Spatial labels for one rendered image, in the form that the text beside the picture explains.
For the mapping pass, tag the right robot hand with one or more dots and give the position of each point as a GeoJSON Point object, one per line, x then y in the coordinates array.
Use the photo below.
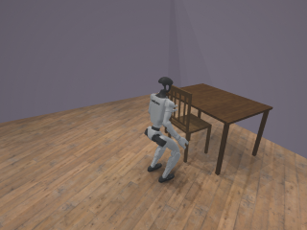
{"type": "Point", "coordinates": [182, 142]}

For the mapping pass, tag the right robot forearm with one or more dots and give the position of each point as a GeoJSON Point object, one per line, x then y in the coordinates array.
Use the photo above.
{"type": "Point", "coordinates": [171, 130]}

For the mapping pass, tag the right robot foot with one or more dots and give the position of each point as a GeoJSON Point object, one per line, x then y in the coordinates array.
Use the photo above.
{"type": "Point", "coordinates": [170, 176]}

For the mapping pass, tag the right robot upper arm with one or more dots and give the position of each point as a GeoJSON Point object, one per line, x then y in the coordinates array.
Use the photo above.
{"type": "Point", "coordinates": [169, 106]}

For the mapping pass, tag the left robot upper arm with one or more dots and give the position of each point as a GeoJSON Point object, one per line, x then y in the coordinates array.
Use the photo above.
{"type": "Point", "coordinates": [150, 104]}

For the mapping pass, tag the table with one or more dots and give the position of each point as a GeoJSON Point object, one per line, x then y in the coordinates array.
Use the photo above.
{"type": "Point", "coordinates": [227, 108]}

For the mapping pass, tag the robot right thigh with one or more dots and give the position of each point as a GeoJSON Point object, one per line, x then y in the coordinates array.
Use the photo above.
{"type": "Point", "coordinates": [169, 143]}

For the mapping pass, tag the chair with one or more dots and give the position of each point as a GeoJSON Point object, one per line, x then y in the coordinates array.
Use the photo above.
{"type": "Point", "coordinates": [188, 123]}

